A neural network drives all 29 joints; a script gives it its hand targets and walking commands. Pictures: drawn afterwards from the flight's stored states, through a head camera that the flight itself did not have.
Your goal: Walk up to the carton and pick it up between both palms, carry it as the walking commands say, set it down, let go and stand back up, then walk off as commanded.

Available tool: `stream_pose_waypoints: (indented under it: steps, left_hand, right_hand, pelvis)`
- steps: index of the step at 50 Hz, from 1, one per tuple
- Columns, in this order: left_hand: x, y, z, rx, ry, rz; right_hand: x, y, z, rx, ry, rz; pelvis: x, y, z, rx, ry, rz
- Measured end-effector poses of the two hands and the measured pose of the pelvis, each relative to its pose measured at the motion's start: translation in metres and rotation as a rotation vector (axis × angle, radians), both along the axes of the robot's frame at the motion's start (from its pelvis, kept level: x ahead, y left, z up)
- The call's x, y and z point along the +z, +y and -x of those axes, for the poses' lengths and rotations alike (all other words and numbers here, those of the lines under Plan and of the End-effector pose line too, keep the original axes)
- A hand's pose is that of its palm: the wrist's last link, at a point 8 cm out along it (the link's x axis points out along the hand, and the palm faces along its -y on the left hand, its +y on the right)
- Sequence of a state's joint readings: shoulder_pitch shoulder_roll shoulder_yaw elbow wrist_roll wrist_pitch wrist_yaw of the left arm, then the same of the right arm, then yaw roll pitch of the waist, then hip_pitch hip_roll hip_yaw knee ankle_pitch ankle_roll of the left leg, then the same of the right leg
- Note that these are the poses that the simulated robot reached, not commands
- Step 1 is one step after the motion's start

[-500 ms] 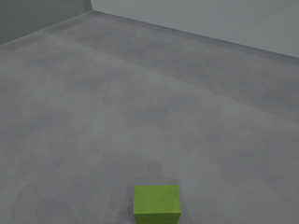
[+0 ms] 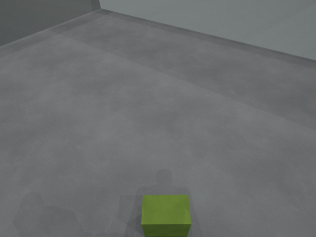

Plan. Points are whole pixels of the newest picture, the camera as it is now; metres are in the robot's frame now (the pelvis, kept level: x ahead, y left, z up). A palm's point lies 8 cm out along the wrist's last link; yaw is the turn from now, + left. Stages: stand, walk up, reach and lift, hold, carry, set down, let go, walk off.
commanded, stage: reach and lift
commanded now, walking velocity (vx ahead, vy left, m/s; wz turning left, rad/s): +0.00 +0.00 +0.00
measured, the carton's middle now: (165, 216) +0.40 +0.00 -0.65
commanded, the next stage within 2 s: none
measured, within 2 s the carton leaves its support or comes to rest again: neither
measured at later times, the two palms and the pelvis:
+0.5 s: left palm out of the picture +0.12 +0.19 -0.17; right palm out of the picture +0.12 -0.22 -0.17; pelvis -0.02 -0.03 -0.04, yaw +0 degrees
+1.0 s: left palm (104, 223) +0.23 +0.20 -0.19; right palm (240, 228) +0.23 -0.23 -0.20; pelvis -0.11 -0.02 -0.11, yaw +0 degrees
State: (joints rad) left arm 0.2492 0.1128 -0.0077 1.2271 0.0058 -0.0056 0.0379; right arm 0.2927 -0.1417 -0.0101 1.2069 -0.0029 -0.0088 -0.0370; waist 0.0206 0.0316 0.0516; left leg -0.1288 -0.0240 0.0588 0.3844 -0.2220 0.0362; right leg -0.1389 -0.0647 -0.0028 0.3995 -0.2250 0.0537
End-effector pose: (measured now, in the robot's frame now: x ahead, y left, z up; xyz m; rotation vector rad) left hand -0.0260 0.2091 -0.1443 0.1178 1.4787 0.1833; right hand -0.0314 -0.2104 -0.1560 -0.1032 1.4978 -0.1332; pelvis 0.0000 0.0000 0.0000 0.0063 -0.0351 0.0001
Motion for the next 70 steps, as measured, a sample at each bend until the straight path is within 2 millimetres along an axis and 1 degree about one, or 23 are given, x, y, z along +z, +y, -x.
stream_pose_waypoints:
  steps: [2, 3, 5, 7, 9, 10, 12, 13, 15, 18, 22, 24, 27, 30, 34, 39, 44, 50, 54, 59, 63, 67, 70]
  left_hand:
    - [-0.001, -0.004, -0.001, 0.014, -0.005, 0.007]
    - [-0.003, -0.004, -0.010, 0.026, -0.027, 0.010]
    - [-0.008, 0.000, -0.046, 0.019, -0.099, 0.002]
    - [-0.009, 0.005, -0.093, -0.011, -0.169, -0.011]
    - [-0.003, 0.007, -0.140, -0.037, -0.221, -0.017]
    - [0.002, 0.007, -0.159, -0.047, -0.232, -0.018]
    - [0.012, 0.004, -0.185, -0.063, -0.235, -0.011]
    - [0.016, 0.001, -0.192, -0.070, -0.228, -0.004]
    - [0.019, -0.003, -0.195, -0.073, -0.199, 0.008]
    - [0.014, -0.009, -0.182, -0.075, -0.153, 0.013]
    - [-0.005, -0.016, -0.158, -0.061, -0.132, 0.030]
    - [-0.017, -0.019, -0.151, -0.046, -0.154, 0.048]
    - [-0.032, -0.017, -0.151, -0.034, -0.223, 0.053]
    - [-0.041, -0.011, -0.162, -0.041, -0.313, 0.039]
    - [-0.043, -0.004, -0.173, -0.051, -0.364, 0.033]
    - [-0.040, 0.002, -0.188, -0.058, -0.405, 0.034]
    - [-0.040, 0.000, -0.214, -0.069, -0.433, 0.047]
    - [-0.047, -0.009, -0.259, -0.073, -0.488, 0.044]
    - [-0.054, -0.012, -0.291, -0.058, -0.532, 0.036]
    - [-0.059, -0.008, -0.324, -0.025, -0.618, 0.034]
    - [-0.063, 0.001, -0.342, -0.030, -0.655, 0.010]
    - [-0.070, 0.004, -0.362, -0.022, -0.698, 0.016]
    - [-0.076, 0.005, -0.381, -0.016, -0.752, 0.014]
  right_hand:
    - [-0.001, -0.003, -0.003, -0.027, -0.007, -0.002]
    - [-0.003, -0.007, -0.013, -0.057, -0.032, -0.001]
    - [-0.007, -0.015, -0.048, -0.051, -0.101, 0.009]
    - [-0.008, -0.024, -0.095, -0.003, -0.168, 0.022]
    - [-0.001, -0.030, -0.142, 0.038, -0.222, 0.028]
    - [0.005, -0.031, -0.161, 0.052, -0.239, 0.028]
    - [0.017, -0.030, -0.189, 0.066, -0.259, 0.018]
    - [0.022, -0.028, -0.197, 0.069, -0.262, 0.015]
    - [0.026, -0.023, -0.199, 0.073, -0.237, 0.005]
    - [0.019, -0.013, -0.182, 0.066, -0.173, -0.019]
    - [-0.003, -0.002, -0.151, 0.055, -0.116, -0.047]
    - [-0.010, -0.005, -0.148, 0.050, -0.154, -0.032]
    - [-0.020, -0.012, -0.158, 0.043, -0.244, -0.002]
    - [-0.026, -0.017, -0.174, 0.051, -0.328, 0.012]
    - [-0.028, -0.013, -0.190, 0.078, -0.378, -0.004]
    - [-0.027, -0.008, -0.205, 0.066, -0.419, -0.019]
    - [-0.037, -0.010, -0.222, 0.050, -0.427, -0.025]
    - [-0.043, -0.021, -0.262, 0.017, -0.506, 0.001]
    - [-0.049, -0.023, -0.289, 0.016, -0.533, 0.000]
    - [-0.052, -0.021, -0.325, 0.024, -0.608, 0.001]
    - [-0.052, -0.015, -0.353, 0.021, -0.681, -0.015]
    - [-0.062, -0.013, -0.378, 0.025, -0.721, -0.009]
    - [-0.067, -0.013, -0.398, 0.022, -0.775, -0.013]
  pelvis:
    - [-0.001, -0.002, 0.000, 0.006, 0.030, 0.002]
    - [-0.005, -0.004, 0.001, 0.016, 0.059, 0.002]
    - [-0.015, -0.008, 0.009, 0.028, 0.085, 0.005]
    - [-0.025, -0.012, 0.018, 0.028, 0.107, 0.002]
    - [-0.032, -0.015, 0.026, 0.028, 0.122, 0.003]
    - [-0.034, -0.017, 0.028, 0.026, 0.135, 0.002]
    - [-0.034, -0.020, 0.028, 0.024, 0.165, 0.001]
    - [-0.033, -0.021, 0.026, 0.024, 0.179, 0.000]
    - [-0.030, -0.024, 0.021, 0.018, 0.201, -0.003]
    - [-0.027, -0.027, 0.013, 0.006, 0.228, -0.006]
    - [-0.033, -0.030, 0.013, -0.001, 0.280, -0.004]
    - [-0.040, -0.031, 0.018, -0.005, 0.319, -0.004]
    - [-0.054, -0.034, 0.029, -0.006, 0.371, -0.008]
    - [-0.067, -0.035, 0.044, -0.001, 0.392, -0.004]
    - [-0.079, -0.036, 0.061, 0.001, 0.376, 0.000]
    - [-0.089, -0.033, 0.076, 0.001, 0.337, 0.003]
    - [-0.098, -0.028, 0.091, 0.010, 0.311, 0.007]
    - [-0.108, -0.024, 0.107, -0.004, 0.350, -0.003]
    - [-0.113, -0.024, 0.110, -0.013, 0.409, -0.011]
    - [-0.117, -0.026, 0.106, -0.015, 0.498, -0.010]
    - [-0.119, -0.026, 0.097, -0.011, 0.565, -0.001]
    - [-0.122, -0.026, 0.089, -0.001, 0.639, 0.004]
    - [-0.127, -0.027, 0.083, 0.000, 0.696, 0.002]
